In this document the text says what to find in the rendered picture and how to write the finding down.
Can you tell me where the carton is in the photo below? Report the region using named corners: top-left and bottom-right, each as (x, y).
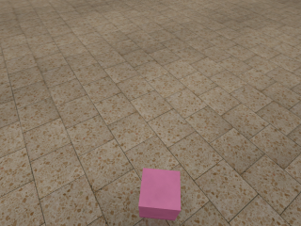
top-left (138, 168), bottom-right (181, 220)

